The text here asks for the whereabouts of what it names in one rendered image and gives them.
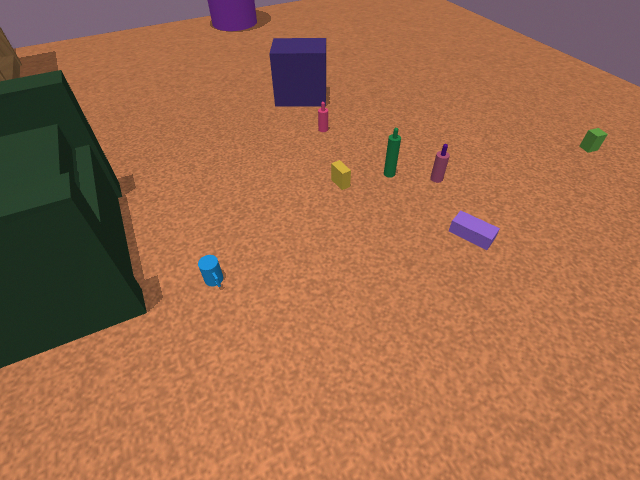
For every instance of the bookshelf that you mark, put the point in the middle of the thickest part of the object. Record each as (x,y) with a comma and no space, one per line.
(9,61)

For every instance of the armchair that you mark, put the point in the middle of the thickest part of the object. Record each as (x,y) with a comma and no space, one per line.
(65,268)

